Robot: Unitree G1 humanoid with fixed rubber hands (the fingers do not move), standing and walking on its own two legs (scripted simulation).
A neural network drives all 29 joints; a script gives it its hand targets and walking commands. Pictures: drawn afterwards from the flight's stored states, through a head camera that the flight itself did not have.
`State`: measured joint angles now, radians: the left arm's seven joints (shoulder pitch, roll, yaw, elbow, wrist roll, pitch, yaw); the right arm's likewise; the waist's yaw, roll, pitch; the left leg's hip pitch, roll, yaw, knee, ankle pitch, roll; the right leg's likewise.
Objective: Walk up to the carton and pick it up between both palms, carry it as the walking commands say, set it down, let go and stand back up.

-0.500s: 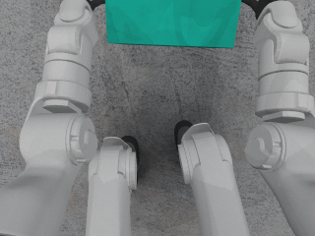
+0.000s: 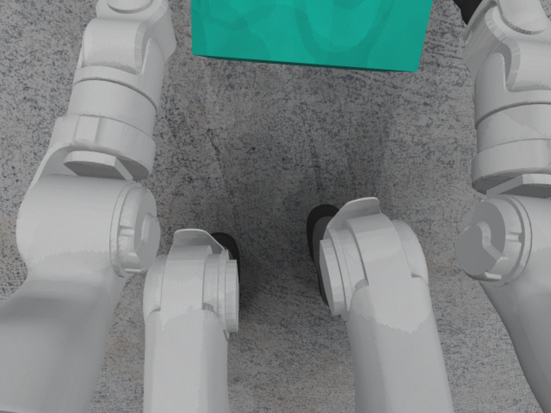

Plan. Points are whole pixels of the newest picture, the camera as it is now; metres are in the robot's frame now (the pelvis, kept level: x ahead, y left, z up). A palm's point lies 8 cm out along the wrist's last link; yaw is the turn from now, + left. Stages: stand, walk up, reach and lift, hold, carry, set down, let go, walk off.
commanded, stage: set down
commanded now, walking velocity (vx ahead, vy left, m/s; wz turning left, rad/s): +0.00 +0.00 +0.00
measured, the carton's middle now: out of the picture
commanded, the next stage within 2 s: none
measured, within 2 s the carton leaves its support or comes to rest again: rests again in 0.82 s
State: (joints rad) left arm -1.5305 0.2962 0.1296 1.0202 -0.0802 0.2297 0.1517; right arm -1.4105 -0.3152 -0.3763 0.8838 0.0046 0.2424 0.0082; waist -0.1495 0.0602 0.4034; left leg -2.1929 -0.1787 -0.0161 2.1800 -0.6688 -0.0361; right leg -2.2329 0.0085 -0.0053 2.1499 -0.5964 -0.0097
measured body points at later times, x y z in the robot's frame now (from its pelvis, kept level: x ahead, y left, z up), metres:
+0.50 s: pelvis -0.01 +0.00 -0.01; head +0.37 -0.05 +0.20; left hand +0.58 +0.05 -0.21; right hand +0.51 -0.29 -0.21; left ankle +0.09 +0.11 -0.35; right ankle +0.10 -0.11 -0.35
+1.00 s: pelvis +0.00 +0.00 -0.02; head +0.38 -0.05 +0.20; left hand +0.59 +0.05 -0.22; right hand +0.51 -0.29 -0.22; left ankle +0.09 +0.11 -0.35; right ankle +0.10 -0.11 -0.35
